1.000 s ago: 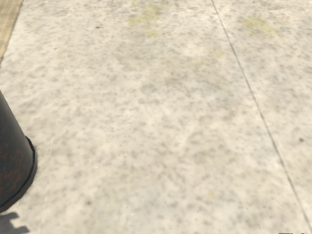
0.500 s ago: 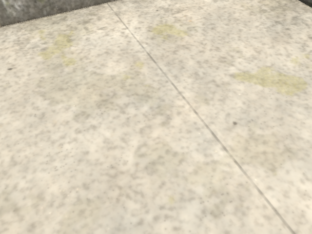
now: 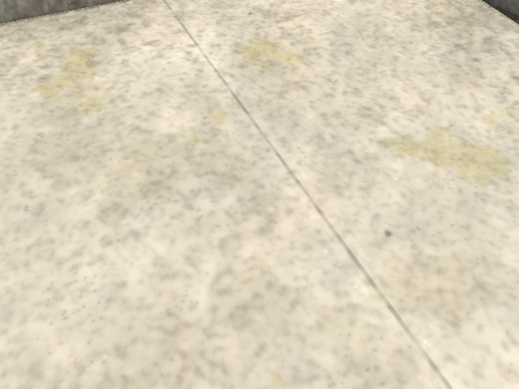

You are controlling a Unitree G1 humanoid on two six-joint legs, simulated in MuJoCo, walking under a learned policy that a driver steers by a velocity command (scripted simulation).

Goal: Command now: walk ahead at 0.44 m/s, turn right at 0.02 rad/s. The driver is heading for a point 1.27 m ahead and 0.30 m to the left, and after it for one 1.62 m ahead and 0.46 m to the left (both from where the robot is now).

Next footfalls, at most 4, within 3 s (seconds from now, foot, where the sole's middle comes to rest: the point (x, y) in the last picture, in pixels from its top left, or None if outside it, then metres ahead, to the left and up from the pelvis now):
0.18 right None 0.29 -0.09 -0.78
0.72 left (205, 354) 0.59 0.11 -0.78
1.24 right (232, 242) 0.95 0.04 -0.78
1.76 left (132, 214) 1.06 0.36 -0.78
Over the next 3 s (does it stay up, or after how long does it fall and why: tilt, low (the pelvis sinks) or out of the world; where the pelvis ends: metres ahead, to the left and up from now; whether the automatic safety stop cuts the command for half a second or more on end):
stays up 1.18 0.37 0.00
